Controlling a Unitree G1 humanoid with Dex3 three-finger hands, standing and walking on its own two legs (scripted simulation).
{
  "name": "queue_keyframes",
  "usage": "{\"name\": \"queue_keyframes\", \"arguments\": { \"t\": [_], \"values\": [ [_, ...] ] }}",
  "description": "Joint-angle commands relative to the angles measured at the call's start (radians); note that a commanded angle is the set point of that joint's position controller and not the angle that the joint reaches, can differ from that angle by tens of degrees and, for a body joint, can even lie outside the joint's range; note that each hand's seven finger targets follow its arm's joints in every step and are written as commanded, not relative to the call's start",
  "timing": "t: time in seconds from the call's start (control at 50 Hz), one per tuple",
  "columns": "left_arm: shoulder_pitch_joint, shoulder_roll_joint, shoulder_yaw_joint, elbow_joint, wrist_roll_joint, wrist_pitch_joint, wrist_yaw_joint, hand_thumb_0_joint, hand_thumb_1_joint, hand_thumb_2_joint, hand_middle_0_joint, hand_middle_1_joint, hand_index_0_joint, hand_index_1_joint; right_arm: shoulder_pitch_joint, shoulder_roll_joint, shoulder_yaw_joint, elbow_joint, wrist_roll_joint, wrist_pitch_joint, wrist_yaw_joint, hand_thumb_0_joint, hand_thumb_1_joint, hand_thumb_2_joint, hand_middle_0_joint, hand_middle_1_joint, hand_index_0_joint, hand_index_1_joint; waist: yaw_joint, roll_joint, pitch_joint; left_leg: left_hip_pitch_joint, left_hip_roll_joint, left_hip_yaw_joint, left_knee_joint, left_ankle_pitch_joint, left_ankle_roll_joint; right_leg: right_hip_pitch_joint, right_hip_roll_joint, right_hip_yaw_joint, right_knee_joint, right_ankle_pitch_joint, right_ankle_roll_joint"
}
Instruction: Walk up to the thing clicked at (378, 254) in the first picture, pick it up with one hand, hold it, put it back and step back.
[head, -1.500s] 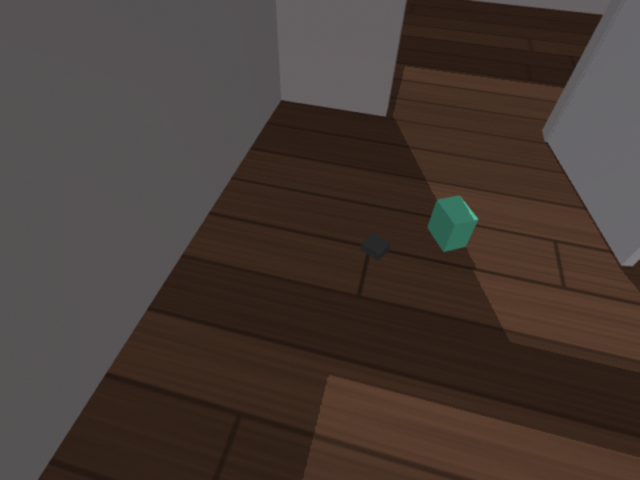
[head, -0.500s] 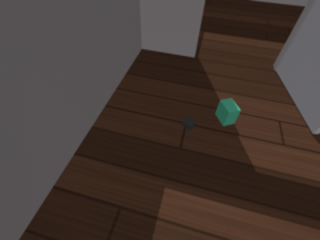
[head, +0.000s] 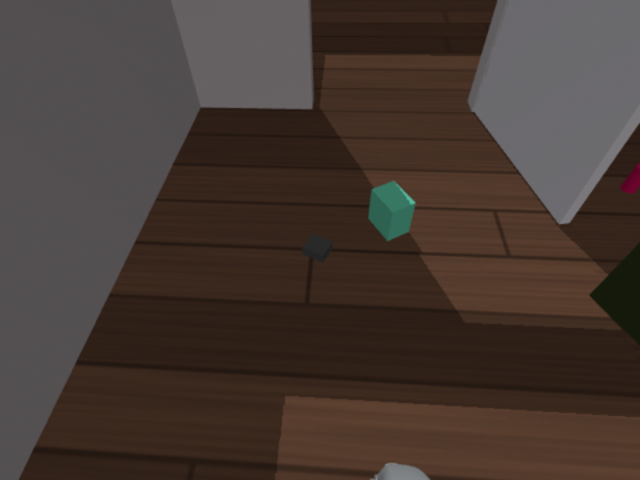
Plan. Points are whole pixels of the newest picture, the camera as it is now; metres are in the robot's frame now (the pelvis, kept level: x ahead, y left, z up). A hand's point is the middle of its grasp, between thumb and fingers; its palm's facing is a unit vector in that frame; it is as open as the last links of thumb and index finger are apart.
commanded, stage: walk up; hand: left
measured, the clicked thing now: (317, 248) +1.02 +0.02 -0.72
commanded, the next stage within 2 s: none
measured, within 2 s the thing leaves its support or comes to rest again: neither
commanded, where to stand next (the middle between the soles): +0.59 -0.10 m, yaw -15 degrees
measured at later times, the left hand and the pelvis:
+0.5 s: hand (174, 350) +0.33 +0.25 -0.12, palm faces -0.26 -0.91 -0.34, open 7.4 cm; pelvis +0.19 -0.01 +0.02, yaw -11 degrees
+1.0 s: hand (224, 268) +0.49 +0.19 -0.11, palm faces -0.27 -0.89 -0.38, open 7.4 cm; pelvis +0.37 -0.07 +0.01, yaw -15 degrees
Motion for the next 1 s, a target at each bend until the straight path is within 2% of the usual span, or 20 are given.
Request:
{"name": "queue_keyframes", "arguments": {
  "t": [0.0, 0.06, 0.16, 0.2, 0.24, 0.26, 0.28, 0.3, 0.38, 0.48, 0.52, 0.58, 0.64, 0.66, 0.68, 0.72, 0.8, 0.88, 0.94, 0.98],
  "values": [
    [0.047, 0.289, 0.052, -0.089, -0.021, -0.024, 0.047, 0.000, 0.900, 0.900, -0.200, -0.300, -0.200, -0.300, -0.053, -0.175, -0.017, -0.132, 0.033, -0.050, 0.009, 0.000, -0.900, -0.900, 0.200, 0.300, 0.200, 0.300, 0.029, -0.152, 0.002, -0.409, -0.005, -0.068, 0.168, 0.100, 0.019, 0.241, -0.250, 0.550, -0.511, -0.313, -0.236],
    [0.011, 0.240, 0.032, -0.113, -0.022, -0.033, 0.047, 0.000, 0.900, 0.900, -0.200, -0.300, -0.200, -0.300, 0.046, -0.163, -0.024, -0.108, 0.020, -0.043, 0.024, 0.000, -0.900, -0.900, 0.200, 0.300, 0.200, 0.300, -0.013, -0.192, 0.023, -0.263, -0.010, -0.041, -0.004, 0.148, 0.009, 0.088, -0.161, 0.362, -0.501, -0.211, -0.203],
    [0.035, 0.240, 0.029, -0.155, -0.017, -0.046, 0.043, 0.000, 0.900, 0.900, -0.200, -0.300, -0.200, -0.300, 0.014, -0.150, -0.033, -0.157, 0.007, -0.056, 0.039, 0.000, -0.900, -0.900, 0.200, 0.300, 0.200, 0.300, 0.005, -0.152, 0.012, -0.188, -0.041, 0.001, -0.232, 0.219, -0.002, 0.046, -0.167, 0.334, -0.490, -0.231, -0.209],
    [-0.042, 0.243, 0.027, -0.179, -0.011, -0.049, 0.042, 0.000, 0.900, 0.900, -0.200, -0.300, -0.200, -0.300, 0.086, -0.144, -0.039, -0.152, 0.009, -0.069, 0.034, 0.000, -0.900, -0.900, 0.200, 0.300, 0.200, 0.300, -0.053, -0.144, -0.009, -0.041, -0.047, 0.012, -0.302, 0.279, 0.003, -0.035, -0.158, 0.299, -0.418, -0.181, -0.189],
    [-0.057, 0.178, 0.003, -0.195, -0.006, -0.043, 0.045, 0.000, 0.900, 0.900, -0.200, -0.300, -0.200, -0.300, 0.219, -0.165, -0.060, -0.118, 0.004, -0.087, 0.020, 0.000, -0.900, -0.900, 0.200, 0.300, 0.200, 0.300, -0.133, -0.020, -0.051, 0.271, -0.092, 0.028, -0.410, 0.281, 0.014, -0.242, -0.063, 0.199, -0.163, -0.150, -0.135],
    [0.000, 0.100, -0.020, -0.193, -0.009, -0.044, 0.046, 0.000, 0.900, 0.900, -0.200, -0.300, -0.200, -0.300, 0.312, -0.230, -0.079, -0.106, -0.010, -0.098, 0.007, 0.000, -0.900, -0.900, 0.200, 0.300, 0.200, 0.300, -0.173, 0.215, -0.096, 0.374, 0.041, -0.213, -0.580, 0.017, 0.051, -0.341, 0.064, 0.115, 0.181, -0.115, -0.091],
    [0.029, 0.079, -0.026, -0.196, -0.015, -0.044, 0.056, 0.000, 0.900, 0.900, -0.200, -0.300, -0.200, -0.300, 0.304, -0.285, -0.080, -0.140, -0.012, -0.106, 0.001, 0.000, -0.900, -0.900, 0.200, 0.300, 0.200, 0.300, -0.138, 0.249, -0.063, 0.311, 0.298, -0.686, -0.789, -0.220, 0.125, -0.460, 0.162, 0.128, 0.405, -0.211, -0.049],
    [0.066, 0.189, -0.009, -0.168, -0.008, -0.040, 0.068, 0.000, 0.900, 0.900, -0.200, -0.300, -0.200, -0.300, 0.182, -0.301, -0.079, -0.174, 0.028, -0.106, 0.006, 0.000, -0.900, -0.900, 0.200, 0.300, 0.200, 0.300, -0.081, 0.115, -0.040, 0.185, 0.360, -0.775, -0.849, -0.315, 0.198, -0.399, 0.083, 0.217, 0.471, -0.209, -0.056],
    [0.075, 0.199, 0.002, -0.109, -0.022, -0.046, 0.051, 0.000, 0.900, 0.900, -0.200, -0.300, -0.200, -0.300, 0.104, -0.199, -0.036, -0.186, 0.024, -0.110, 0.004, 0.000, -0.900, -0.900, 0.200, 0.300, 0.200, 0.300, -0.033, 0.101, 0.020, 0.074, 0.184, -0.284, -0.759, 0.126, 0.174, -0.289, -0.023, 0.170, 0.341, -0.019, -0.016],
    [-0.059, 0.144, -0.009, -0.159, -0.022, -0.037, 0.021, 0.000, 0.900, 0.900, -0.200, -0.300, -0.200, -0.300, 0.156, -0.212, -0.035, -0.186, 0.017, -0.106, 0.004, 0.000, -0.900, -0.900, 0.200, 0.300, 0.200, 0.300, -0.063, 0.112, -0.002, 0.112, 0.162, -0.066, -0.698, 0.524, 0.201, -0.192, -0.024, 0.076, 0.097, 0.002, 0.004],
    [-0.083, 0.121, -0.013, -0.169, -0.024, -0.035, 0.013, 0.000, 0.900, 0.900, -0.200, -0.300, -0.200, -0.300, 0.144, -0.218, -0.036, -0.195, 0.018, -0.101, 0.004, 0.000, -0.900, -0.900, 0.200, 0.300, 0.200, 0.300, -0.054, 0.120, -0.015, 0.084, 0.143, -0.005, -0.668, 0.555, 0.180, -0.117, -0.023, 0.033, -0.006, 0.061, -0.013],
    [-0.074, 0.127, -0.006, -0.154, -0.024, -0.036, 0.013, 0.000, 0.900, 0.900, -0.200, -0.300, -0.200, -0.300, 0.126, -0.227, -0.040, -0.209, 0.020, -0.082, 0.005, 0.000, -0.900, -0.900, 0.200, 0.300, 0.200, 0.300, -0.044, 0.121, -0.055, 0.055, 0.143, 0.002, -0.599, 0.479, 0.151, 0.039, 0.020, -0.021, -0.111, 0.102, -0.033],
    [0.128, 0.208, 0.032, -0.087, -0.023, -0.054, 0.038, 0.000, 0.900, 0.900, -0.200, -0.300, -0.200, -0.300, 0.155, -0.138, -0.002, -0.224, 0.025, -0.068, 0.005, 0.000, -0.900, -0.900, 0.200, 0.300, 0.200, 0.300, 0.072, -0.155, -0.163, -0.110, 0.044, 0.090, -0.148, 0.459, 0.087, 0.411, 0.044, 0.036, -0.241, 0.067, -0.062],
    [0.199, 0.296, 0.060, -0.097, -0.016, -0.062, 0.055, 0.000, 0.900, 0.900, -0.200, -0.300, -0.200, -0.300, 0.194, -0.068, 0.025, -0.248, 0.028, -0.069, 0.005, 0.000, -0.900, -0.900, 0.200, 0.300, 0.200, 0.300, 0.089, -0.365, -0.204, -0.317, -0.057, 0.101, 0.107, 0.142, 0.041, 0.537, -0.176, 0.404, -0.319, -0.056, -0.136],
    [0.171, 0.343, 0.057, -0.124, -0.029, -0.064, 0.059, 0.000, 0.900, 0.900, -0.200, -0.300, -0.200, -0.300, 0.170, -0.131, 0.010, -0.245, 0.037, -0.060, 0.001, 0.000, -0.900, -0.900, 0.200, 0.300, 0.200, 0.300, 0.084, -0.319, -0.177, -0.468, -0.108, 0.015, 0.219, -0.001, 0.018, 0.527, -0.347, 0.750, -0.453, -0.088, -0.269],
    [0.081, 0.298, 0.042, -0.143, -0.056, -0.060, 0.068, 0.000, 0.900, 0.900, -0.200, -0.300, -0.200, -0.300, 0.122, -0.181, -0.009, -0.212, 0.035, -0.047, -0.007, 0.000, -0.900, -0.900, 0.200, 0.300, 0.200, 0.300, 0.048, -0.142, -0.052, -0.432, -0.024, -0.083, 0.251, 0.066, 0.018, 0.328, -0.309, 0.586, -0.427, 0.040, -0.290],
    [0.013, 0.234, 0.016, -0.161, -0.039, -0.073, 0.072, 0.000, 0.900, 0.900, -0.200, -0.300, -0.200, -0.300, 0.198, -0.152, -0.011, -0.158, 0.024, -0.039, 0.015, 0.000, -0.900, -0.900, 0.200, 0.300, 0.200, 0.300, -0.022, -0.185, -0.022, -0.280, -0.010, -0.040, 0.060, 0.163, 0.011, 0.120, -0.167, 0.310, -0.395, 0.169, -0.230],
    [0.030, 0.251, 0.020, -0.178, -0.022, -0.082, 0.070, 0.000, 0.900, 0.900, -0.200, -0.300, -0.200, -0.300, 0.106, -0.134, -0.018, -0.188, 0.016, -0.041, 0.036, 0.000, -0.900, -0.900, 0.200, 0.300, 0.200, 0.300, 0.006, -0.201, -0.009, -0.265, -0.013, -0.007, -0.147, 0.200, -0.004, 0.069, -0.169, 0.308, -0.432, -0.068, -0.244],
    [0.038, 0.254, 0.014, -0.180, -0.020, -0.082, 0.066, 0.000, 0.900, 0.900, -0.200, -0.300, -0.200, -0.300, 0.050, -0.128, -0.023, -0.201, 0.014, -0.058, 0.043, 0.000, -0.900, -0.900, 0.200, 0.300, 0.200, 0.300, 0.014, -0.189, -0.015, -0.185, -0.039, 0.011, -0.266, 0.233, 0.000, 0.033, -0.171, 0.297, -0.408, -0.085, -0.227],
    [-0.024, 0.256, 0.007, -0.192, -0.023, -0.079, 0.065, 0.000, 0.900, 0.900, -0.200, -0.300, -0.200, -0.300, 0.132, -0.123, -0.032, -0.179, 0.012, -0.072, 0.040, 0.000, -0.900, -0.900, 0.200, 0.300, 0.200, 0.300, -0.061, -0.164, -0.045, 0.019, -0.060, 0.025, -0.382, 0.318, 0.011, -0.070, -0.167, 0.257, -0.307, -0.047, -0.189]
  ]
}}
